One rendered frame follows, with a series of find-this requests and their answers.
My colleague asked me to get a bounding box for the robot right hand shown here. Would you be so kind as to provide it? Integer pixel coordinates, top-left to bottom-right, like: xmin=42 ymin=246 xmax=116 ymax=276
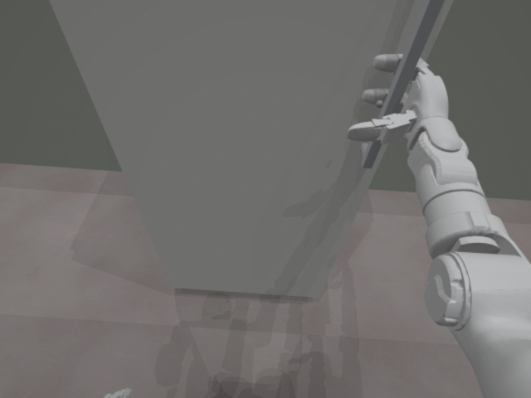
xmin=347 ymin=54 xmax=448 ymax=144

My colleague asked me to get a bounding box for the robot right forearm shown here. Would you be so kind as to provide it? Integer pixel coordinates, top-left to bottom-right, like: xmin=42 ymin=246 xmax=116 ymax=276
xmin=407 ymin=117 xmax=531 ymax=265

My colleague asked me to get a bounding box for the right robot upper arm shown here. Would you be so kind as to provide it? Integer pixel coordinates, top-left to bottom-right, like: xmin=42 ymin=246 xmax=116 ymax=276
xmin=424 ymin=251 xmax=531 ymax=398

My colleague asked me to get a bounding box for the handle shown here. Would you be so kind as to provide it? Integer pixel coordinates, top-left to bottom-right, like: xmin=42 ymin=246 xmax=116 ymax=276
xmin=361 ymin=0 xmax=445 ymax=168

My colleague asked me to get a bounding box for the fridge door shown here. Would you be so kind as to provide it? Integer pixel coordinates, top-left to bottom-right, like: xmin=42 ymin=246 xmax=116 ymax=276
xmin=49 ymin=0 xmax=454 ymax=298

